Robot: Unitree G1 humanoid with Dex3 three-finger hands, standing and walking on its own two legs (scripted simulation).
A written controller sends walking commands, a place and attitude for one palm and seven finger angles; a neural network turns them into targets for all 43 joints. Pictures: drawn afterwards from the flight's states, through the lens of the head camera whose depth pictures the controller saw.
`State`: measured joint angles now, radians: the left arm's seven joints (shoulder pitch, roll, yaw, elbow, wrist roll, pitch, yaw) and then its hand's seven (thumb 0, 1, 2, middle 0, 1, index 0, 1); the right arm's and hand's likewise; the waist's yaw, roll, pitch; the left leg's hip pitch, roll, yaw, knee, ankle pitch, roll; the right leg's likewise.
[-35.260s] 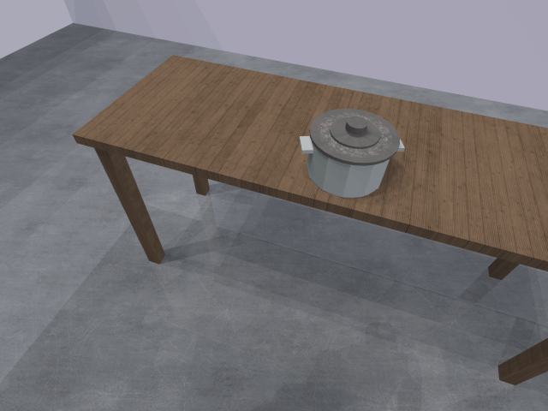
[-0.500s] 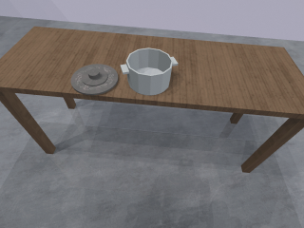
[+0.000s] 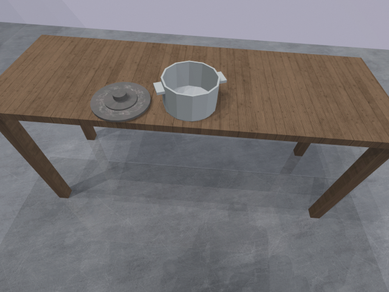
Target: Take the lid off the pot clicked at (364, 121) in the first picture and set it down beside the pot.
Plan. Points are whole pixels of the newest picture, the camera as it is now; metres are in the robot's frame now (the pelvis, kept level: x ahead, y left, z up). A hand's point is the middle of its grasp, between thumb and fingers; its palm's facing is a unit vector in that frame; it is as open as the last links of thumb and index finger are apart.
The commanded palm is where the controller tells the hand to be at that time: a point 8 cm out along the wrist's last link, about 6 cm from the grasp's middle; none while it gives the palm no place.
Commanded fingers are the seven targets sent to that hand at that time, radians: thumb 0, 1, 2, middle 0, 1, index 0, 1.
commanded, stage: let the arm hang, fingers relaxed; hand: left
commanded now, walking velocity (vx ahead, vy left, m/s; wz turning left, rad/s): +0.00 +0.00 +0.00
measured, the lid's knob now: (119, 94) +0.71 +0.28 -0.05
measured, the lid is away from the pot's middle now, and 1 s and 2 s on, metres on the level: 0.24 0.24 0.24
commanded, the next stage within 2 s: look to check the result in 0.52 s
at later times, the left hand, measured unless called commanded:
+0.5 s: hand out of the picture +0.02 +0.18 -0.18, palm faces +0.06 -0.98 -0.20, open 7.3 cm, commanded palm none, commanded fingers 0.00 0.90 0.90 -0.20 -0.30 -0.20 -0.30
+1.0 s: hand out of the picture +0.00 +0.18 -0.18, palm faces +0.06 -0.98 -0.20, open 7.3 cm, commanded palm none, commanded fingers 0.00 0.90 0.90 -0.20 -0.30 -0.20 -0.30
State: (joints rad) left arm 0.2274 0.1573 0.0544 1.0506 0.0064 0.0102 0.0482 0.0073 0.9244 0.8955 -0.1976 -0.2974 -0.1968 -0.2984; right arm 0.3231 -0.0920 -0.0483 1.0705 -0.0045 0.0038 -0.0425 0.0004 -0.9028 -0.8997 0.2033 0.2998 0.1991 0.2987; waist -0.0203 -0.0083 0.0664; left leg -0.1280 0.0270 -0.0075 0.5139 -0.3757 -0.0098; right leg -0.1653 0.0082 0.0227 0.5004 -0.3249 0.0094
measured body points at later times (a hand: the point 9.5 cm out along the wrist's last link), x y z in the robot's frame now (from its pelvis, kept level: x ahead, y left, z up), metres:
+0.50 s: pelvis +0.00 +0.00 +0.00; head +0.02 +0.01 +0.45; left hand +0.02 +0.23 -0.16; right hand -0.02 -0.21 -0.15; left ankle -0.06 +0.13 -0.73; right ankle -0.04 -0.13 -0.73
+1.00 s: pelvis -0.01 +0.00 +0.00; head +0.02 +0.01 +0.45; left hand +0.00 +0.23 -0.16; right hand -0.03 -0.21 -0.16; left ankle -0.06 +0.13 -0.73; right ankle -0.04 -0.13 -0.73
